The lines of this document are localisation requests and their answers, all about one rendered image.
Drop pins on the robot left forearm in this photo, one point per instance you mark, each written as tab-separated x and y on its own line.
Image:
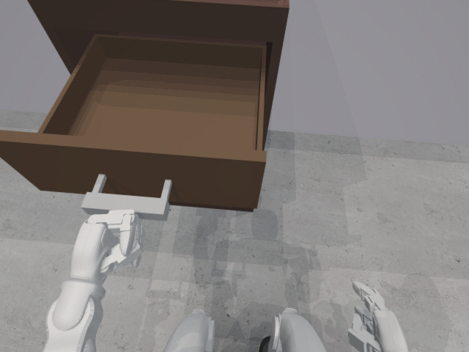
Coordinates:
73	319

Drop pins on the cabinet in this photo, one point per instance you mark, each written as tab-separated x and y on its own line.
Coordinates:
71	25

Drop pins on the handle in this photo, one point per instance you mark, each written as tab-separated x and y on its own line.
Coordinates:
150	208

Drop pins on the robot left shin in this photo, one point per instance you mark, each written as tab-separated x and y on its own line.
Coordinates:
198	311

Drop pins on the drawer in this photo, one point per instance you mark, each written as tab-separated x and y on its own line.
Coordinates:
143	110

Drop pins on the robot left hand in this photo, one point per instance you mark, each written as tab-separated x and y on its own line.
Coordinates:
119	231

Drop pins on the robot right hand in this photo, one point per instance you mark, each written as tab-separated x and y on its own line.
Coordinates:
383	332

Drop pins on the robot left thigh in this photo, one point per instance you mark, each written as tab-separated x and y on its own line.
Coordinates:
194	333

